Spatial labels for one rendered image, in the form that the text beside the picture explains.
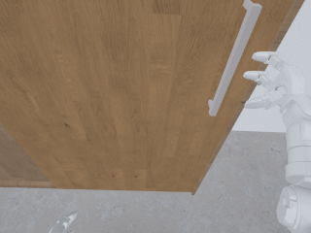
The left robot hand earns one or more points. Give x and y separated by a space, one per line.
63 223

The right robot hand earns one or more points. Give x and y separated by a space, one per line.
290 80

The handle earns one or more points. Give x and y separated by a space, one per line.
247 26

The robot right upper arm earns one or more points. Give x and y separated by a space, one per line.
294 208

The right robot forearm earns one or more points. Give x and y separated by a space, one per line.
296 115

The wardrobe door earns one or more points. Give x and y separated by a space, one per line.
113 94
15 163

